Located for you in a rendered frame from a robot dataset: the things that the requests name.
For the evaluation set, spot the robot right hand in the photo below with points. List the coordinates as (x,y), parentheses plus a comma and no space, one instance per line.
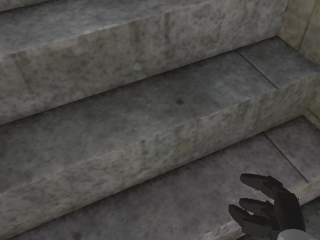
(268,220)

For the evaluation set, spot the robot right forearm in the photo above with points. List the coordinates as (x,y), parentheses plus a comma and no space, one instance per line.
(293,234)

